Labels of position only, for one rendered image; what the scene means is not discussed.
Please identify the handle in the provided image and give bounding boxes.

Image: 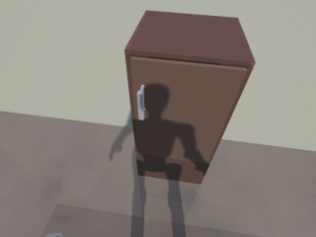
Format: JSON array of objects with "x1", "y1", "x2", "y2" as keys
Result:
[{"x1": 136, "y1": 85, "x2": 145, "y2": 120}]

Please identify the cupboard door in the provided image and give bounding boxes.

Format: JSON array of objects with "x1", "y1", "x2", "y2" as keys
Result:
[{"x1": 129, "y1": 56, "x2": 248, "y2": 163}]

